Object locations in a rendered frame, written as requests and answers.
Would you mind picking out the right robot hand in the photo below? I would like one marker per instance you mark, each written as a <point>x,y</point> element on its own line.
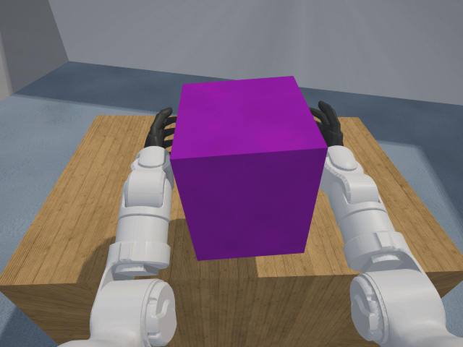
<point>330,127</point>

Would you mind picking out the carton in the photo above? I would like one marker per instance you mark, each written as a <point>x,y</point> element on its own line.
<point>247,158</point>

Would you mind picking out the left robot hand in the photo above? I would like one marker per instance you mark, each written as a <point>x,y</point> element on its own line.
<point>157,132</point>

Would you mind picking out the pedestal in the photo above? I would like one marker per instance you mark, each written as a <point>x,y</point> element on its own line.
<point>285,300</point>

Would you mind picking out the left robot upper arm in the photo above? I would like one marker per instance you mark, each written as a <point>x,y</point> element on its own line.
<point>131,313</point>

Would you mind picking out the right robot forearm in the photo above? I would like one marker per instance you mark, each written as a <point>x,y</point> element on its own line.
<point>371,243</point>

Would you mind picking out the right robot upper arm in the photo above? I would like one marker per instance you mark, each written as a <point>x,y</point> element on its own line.
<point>399,308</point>

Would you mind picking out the left robot forearm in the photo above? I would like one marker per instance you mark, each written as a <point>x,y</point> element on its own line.
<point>141,247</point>

